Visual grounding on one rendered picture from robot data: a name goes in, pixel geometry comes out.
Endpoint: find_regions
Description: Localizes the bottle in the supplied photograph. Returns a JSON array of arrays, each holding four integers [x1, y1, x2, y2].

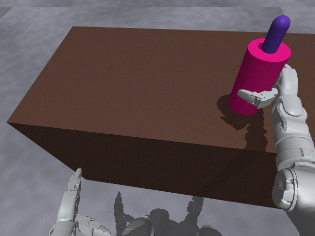
[[228, 15, 291, 116]]

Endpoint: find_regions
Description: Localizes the left robot arm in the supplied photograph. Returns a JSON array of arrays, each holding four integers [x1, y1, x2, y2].
[[49, 221, 76, 236]]

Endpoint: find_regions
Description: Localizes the right robot arm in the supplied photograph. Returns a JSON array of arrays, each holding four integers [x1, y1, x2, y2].
[[270, 94, 315, 236]]

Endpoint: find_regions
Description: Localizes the left robot hand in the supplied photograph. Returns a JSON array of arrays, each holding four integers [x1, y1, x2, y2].
[[56, 168, 111, 236]]

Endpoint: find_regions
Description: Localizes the right robot hand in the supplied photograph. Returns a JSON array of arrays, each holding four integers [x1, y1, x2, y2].
[[237, 64, 298, 109]]

